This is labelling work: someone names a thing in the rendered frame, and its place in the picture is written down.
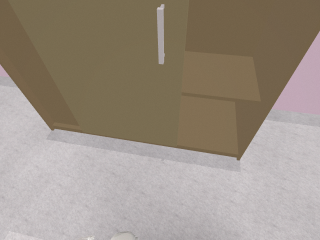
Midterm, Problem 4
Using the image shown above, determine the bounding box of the wardrobe door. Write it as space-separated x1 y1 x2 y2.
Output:
8 0 189 147
0 0 79 126

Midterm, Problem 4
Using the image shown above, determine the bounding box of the handle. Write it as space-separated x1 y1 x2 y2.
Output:
157 4 165 65

